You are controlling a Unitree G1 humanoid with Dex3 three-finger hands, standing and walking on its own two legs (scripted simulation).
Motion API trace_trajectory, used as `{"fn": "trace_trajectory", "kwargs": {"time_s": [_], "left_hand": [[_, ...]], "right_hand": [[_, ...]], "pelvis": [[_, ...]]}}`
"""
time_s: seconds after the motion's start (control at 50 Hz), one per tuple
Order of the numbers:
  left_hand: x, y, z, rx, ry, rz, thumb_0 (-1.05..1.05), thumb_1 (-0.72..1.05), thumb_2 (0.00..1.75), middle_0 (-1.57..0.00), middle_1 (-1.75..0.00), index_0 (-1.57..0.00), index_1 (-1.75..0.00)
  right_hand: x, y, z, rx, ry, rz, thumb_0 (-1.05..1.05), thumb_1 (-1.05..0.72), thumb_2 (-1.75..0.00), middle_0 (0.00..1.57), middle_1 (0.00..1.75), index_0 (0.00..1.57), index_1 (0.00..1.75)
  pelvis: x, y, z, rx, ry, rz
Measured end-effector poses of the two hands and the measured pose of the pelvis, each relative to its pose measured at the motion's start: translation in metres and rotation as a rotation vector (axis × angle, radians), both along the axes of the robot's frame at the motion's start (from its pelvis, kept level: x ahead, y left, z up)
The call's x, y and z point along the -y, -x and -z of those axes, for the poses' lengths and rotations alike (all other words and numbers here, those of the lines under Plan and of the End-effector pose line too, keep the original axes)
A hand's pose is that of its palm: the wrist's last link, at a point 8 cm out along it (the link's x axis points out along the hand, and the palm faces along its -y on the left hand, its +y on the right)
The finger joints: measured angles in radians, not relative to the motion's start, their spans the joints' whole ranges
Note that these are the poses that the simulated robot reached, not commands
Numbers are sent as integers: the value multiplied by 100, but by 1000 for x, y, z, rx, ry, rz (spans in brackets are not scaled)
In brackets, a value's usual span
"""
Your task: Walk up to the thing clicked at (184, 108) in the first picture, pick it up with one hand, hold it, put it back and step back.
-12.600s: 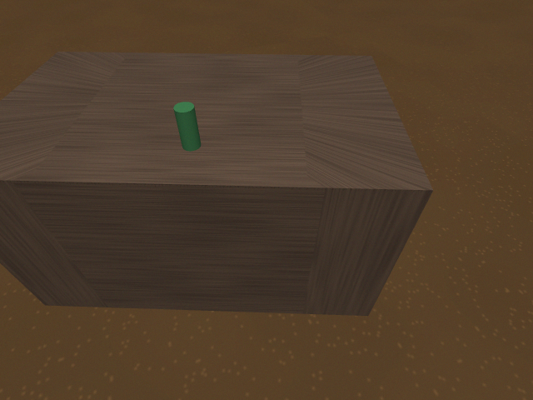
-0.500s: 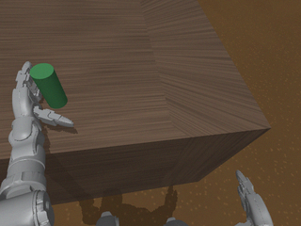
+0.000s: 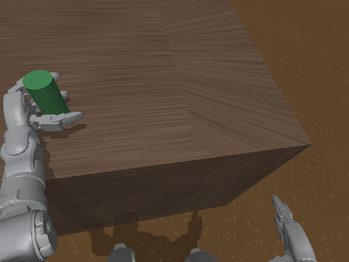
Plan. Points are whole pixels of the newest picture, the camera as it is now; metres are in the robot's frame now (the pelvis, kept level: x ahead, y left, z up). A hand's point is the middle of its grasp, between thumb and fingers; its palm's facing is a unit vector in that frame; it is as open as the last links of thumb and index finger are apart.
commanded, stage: close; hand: left
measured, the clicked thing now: (49, 99) +0.49 +0.24 +0.06
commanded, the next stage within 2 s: settle in 0.12 s
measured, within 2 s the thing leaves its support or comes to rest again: leaves its support in 0.58 s
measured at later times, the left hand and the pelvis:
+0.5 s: hand (53, 107) +0.46 +0.22 +0.06, palm faces +0.20 -0.98 -0.01, open 7.1 cm; pelvis +0.00 +0.00 +0.00, yaw +0 degrees
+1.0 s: hand (44, 94) +0.46 +0.23 +0.11, palm faces +0.19 -0.98 -0.02, open 7.1 cm; pelvis +0.01 +0.00 +0.02, yaw +1 degrees
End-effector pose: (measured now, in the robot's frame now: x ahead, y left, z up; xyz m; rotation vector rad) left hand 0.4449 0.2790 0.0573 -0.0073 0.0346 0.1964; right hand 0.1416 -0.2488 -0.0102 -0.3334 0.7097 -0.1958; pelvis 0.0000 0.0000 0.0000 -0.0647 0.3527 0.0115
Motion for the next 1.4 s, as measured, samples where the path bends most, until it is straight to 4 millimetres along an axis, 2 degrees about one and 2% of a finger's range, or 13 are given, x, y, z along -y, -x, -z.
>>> {"fn": "trace_trajectory", "kwargs": {"time_s": [0.12, 0.32, 0.4, 0.58, 0.74, 0.84, 1.14, 1.4], "left_hand": [[3, 1, -5, -5, 4, -3, -1, -10, 67, -97, -86, -103, -88], [3, 4, -4, 28, 18, 13, -2, -8, 102, -89, -102, -94, -102], [5, 6, -5, 17, 5, 11, -2, -6, 110, -87, -109, -91, -110], [5, 16, -12, -20, -11, -8, -2, -7, 116, -85, -114, -89, -115], [0, 19, -34, -7, -22, -27, -2, -8, 116, -85, -114, -89, -115], [-2, 17, -45, -7, -21, -18, -2, -8, 116, -85, -114, -90, -115], [7, 6, -59, -17, -6, -2, -2, -8, 117, -86, -113, -90, -114], [7, 2, -78, -12, -15, -12, -2, -8, 117, -86, -113, -90, -114]], "right_hand": [[-2, -13, -4, 32, -11, -2, -1, 49, -5, 6, 5, 6, 5], [-8, -13, -5, 23, -28, -27, -1, 50, -6, 6, 5, 6, 5], [-7, -8, -5, 16, -30, -20, -1, 51, -6, 6, 5, 6, 5], [-1, -4, -4, 7, -27, 17, -1, 51, -6, 6, 5, 6, 5], [3, -7, -3, 6, -31, 36, -1, 51, -6, 6, 5, 6, 5], [3, -8, -1, 1, -43, 44, -1, 52, -6, 6, 5, 6, 5], [7, -12, -1, -6, -62, 66, -1, 52, -6, 6, 5, 6, 5], [10, -14, 3, -13, -83, 81, -1, 53, -6, 6, 5, 6, 5]], "pelvis": [[-1, -7, -2, 6, -2, 0], [-1, -6, -1, 8, -3, -3], [-2, -5, -2, 13, -2, -1], [-1, -3, -8, 45, -8, 1], [-1, -1, -14, 69, -13, -6], [0, -3, -17, 78, -17, -7], [2, -9, -25, 94, -24, -1], [3, -11, -29, 105, -27, 0]]}}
